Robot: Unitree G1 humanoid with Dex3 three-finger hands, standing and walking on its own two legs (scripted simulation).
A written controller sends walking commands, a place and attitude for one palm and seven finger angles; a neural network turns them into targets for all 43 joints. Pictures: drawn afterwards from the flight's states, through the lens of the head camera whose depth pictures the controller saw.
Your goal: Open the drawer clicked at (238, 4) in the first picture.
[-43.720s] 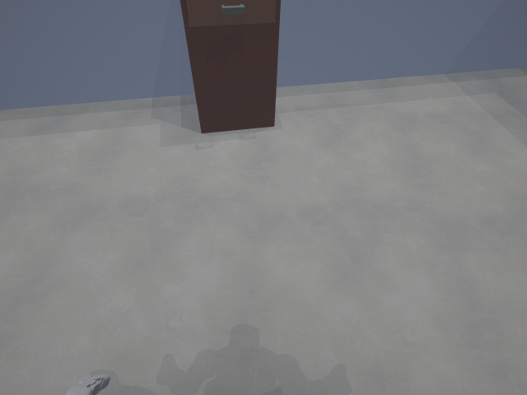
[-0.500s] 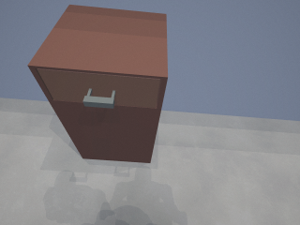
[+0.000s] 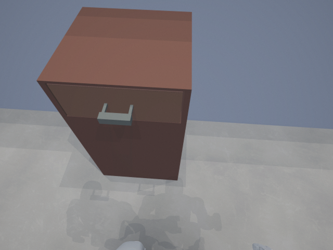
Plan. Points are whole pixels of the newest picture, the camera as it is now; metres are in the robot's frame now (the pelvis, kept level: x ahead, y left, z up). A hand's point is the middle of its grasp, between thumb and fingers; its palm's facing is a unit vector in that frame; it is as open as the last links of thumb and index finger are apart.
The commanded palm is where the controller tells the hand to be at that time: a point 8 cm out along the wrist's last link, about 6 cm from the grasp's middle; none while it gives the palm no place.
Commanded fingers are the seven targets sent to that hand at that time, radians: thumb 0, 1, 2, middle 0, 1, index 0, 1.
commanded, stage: come to a stop and stand still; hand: left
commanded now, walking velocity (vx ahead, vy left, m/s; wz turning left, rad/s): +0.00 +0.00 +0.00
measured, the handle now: (116, 113) +0.50 +0.21 -0.06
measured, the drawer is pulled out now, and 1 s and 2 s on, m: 0.00 0.00 0.00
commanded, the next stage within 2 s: look again from close up in 0.40 s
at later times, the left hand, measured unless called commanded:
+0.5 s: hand out of the picture +0.04 +0.21 -0.17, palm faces -0.01 -0.98 -0.21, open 7.4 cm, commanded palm none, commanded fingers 0.00 0.90 0.90 -0.20 -0.30 -0.20 -0.30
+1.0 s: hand out of the picture +0.03 +0.21 -0.17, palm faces -0.04 -0.97 -0.23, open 7.4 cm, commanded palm none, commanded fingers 0.00 0.90 0.90 -0.20 -0.30 -0.20 -0.30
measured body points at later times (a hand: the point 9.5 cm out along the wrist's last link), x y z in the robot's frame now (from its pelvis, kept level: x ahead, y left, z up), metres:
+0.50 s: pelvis +0.00 +0.02 +0.00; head +0.01 +0.02 +0.45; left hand +0.04 +0.26 -0.15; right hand +0.01 -0.22 -0.15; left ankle +0.00 +0.13 -0.74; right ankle -0.04 -0.10 -0.74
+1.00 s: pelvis +0.01 +0.03 +0.00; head +0.02 +0.02 +0.44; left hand +0.03 +0.26 -0.16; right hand +0.01 -0.20 -0.17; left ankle +0.00 +0.13 -0.74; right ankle -0.04 -0.10 -0.74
